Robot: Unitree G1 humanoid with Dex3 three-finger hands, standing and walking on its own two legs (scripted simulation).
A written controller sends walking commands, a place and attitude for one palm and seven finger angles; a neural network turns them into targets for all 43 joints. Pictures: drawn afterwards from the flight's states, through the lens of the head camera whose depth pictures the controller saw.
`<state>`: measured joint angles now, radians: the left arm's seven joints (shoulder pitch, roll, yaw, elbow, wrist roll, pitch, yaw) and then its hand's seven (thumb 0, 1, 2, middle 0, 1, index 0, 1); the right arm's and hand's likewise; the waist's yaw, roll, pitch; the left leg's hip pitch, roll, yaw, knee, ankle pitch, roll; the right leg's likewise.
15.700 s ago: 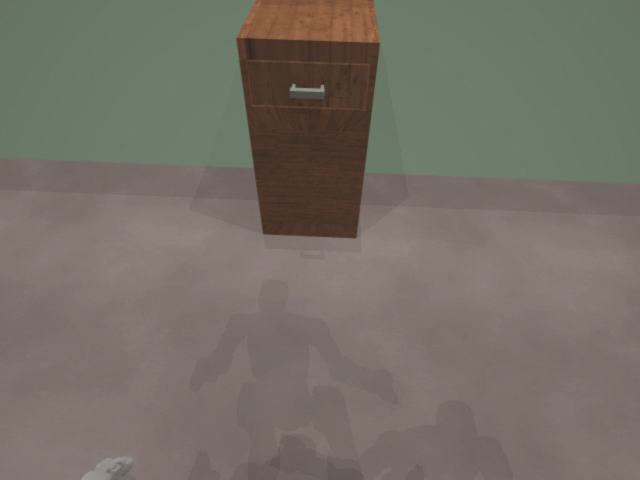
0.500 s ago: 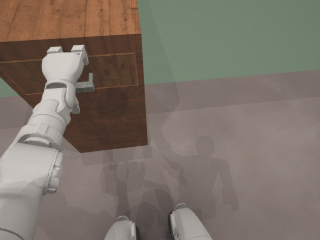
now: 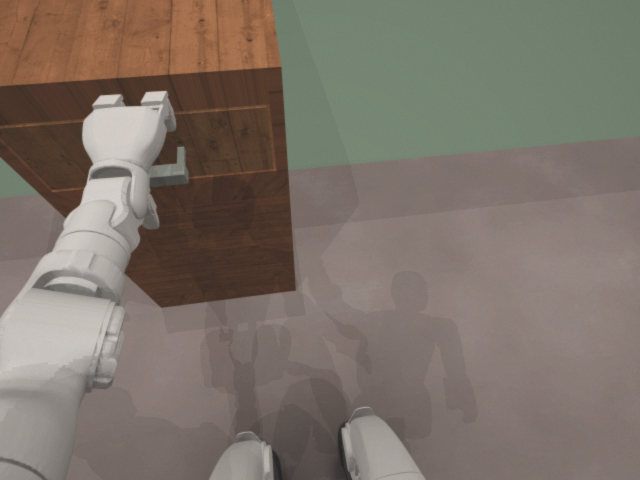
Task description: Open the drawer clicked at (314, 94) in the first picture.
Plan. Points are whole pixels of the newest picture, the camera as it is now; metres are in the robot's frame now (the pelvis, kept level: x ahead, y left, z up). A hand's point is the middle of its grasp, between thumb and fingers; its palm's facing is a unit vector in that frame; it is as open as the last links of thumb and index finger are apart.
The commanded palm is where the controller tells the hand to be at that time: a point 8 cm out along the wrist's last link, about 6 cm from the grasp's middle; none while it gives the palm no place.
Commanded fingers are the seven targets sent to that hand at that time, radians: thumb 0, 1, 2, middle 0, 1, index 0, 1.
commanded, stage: move the hooked fingers above the handle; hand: left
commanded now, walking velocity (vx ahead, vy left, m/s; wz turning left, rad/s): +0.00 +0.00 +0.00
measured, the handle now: (151, 166) +0.57 +0.19 -0.02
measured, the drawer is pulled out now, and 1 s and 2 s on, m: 0.00 0.00 0.00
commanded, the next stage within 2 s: lower the fingers behind the handle in 1.16 s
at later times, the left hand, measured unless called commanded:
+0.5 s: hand (143, 162) +0.53 +0.17 +0.04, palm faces -0.01 -0.01 -1.00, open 13.6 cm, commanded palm +0.52 +0.21 +0.08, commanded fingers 0.00 -0.50 0.30 -0.30 -1.20 -0.30 -1.20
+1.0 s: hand (143, 163) +0.53 +0.17 +0.04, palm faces +0.00 -0.02 -1.00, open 13.6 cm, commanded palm +0.51 +0.21 +0.08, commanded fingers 0.00 -0.50 0.30 -0.30 -1.20 -0.30 -1.20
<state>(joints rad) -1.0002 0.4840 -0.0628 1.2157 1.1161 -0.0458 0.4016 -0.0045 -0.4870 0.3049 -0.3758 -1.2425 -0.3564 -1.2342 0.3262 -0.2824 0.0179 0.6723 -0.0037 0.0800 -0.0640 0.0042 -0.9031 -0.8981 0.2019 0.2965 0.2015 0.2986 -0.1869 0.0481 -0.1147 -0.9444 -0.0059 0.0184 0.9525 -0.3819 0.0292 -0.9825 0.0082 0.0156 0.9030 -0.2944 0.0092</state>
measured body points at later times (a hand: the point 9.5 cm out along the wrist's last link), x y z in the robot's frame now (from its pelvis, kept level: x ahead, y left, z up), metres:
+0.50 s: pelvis +0.01 +0.00 +0.01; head +0.13 -0.01 +0.44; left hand +0.52 +0.17 +0.09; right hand +0.03 -0.28 -0.12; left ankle +0.03 +0.11 -0.68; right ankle +0.07 -0.12 -0.68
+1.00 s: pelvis +0.03 +0.00 +0.02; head +0.14 -0.02 +0.45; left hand +0.52 +0.17 +0.09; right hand +0.06 -0.28 -0.12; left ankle +0.03 +0.11 -0.68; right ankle +0.07 -0.12 -0.68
